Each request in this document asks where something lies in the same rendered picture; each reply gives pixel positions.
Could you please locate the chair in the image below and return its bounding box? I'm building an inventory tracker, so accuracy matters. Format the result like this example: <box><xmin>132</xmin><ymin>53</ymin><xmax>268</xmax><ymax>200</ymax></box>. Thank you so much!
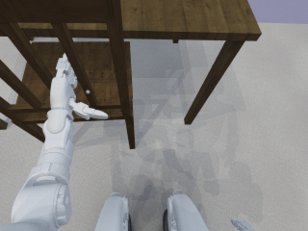
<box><xmin>0</xmin><ymin>0</ymin><xmax>136</xmax><ymax>149</ymax></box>

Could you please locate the left robot thigh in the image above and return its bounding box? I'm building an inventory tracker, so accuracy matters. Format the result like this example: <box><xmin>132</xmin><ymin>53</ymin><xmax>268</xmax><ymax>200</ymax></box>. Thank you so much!
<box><xmin>94</xmin><ymin>196</ymin><xmax>129</xmax><ymax>231</ymax></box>

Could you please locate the robot left hand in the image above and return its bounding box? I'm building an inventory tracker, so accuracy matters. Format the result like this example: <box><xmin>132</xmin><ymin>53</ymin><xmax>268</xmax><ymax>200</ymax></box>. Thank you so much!
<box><xmin>50</xmin><ymin>53</ymin><xmax>108</xmax><ymax>120</ymax></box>

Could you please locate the table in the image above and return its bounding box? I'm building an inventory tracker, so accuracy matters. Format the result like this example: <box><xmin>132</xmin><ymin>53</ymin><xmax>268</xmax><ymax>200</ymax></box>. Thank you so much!
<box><xmin>0</xmin><ymin>0</ymin><xmax>262</xmax><ymax>130</ymax></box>

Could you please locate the left robot forearm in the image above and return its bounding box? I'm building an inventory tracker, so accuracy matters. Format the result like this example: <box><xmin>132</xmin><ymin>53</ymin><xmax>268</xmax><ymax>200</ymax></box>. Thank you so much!
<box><xmin>11</xmin><ymin>109</ymin><xmax>75</xmax><ymax>223</ymax></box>

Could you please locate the left robot upper arm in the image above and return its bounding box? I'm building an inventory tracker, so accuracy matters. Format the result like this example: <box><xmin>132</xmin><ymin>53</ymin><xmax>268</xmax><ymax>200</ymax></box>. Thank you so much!
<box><xmin>0</xmin><ymin>183</ymin><xmax>72</xmax><ymax>231</ymax></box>

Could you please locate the robot right hand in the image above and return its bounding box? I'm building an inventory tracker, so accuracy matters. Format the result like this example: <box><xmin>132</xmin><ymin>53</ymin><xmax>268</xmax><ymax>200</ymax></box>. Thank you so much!
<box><xmin>231</xmin><ymin>217</ymin><xmax>256</xmax><ymax>231</ymax></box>

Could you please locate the right robot shin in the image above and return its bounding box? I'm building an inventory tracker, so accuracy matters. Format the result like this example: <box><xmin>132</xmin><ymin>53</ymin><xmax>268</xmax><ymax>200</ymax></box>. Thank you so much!
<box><xmin>167</xmin><ymin>190</ymin><xmax>183</xmax><ymax>231</ymax></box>

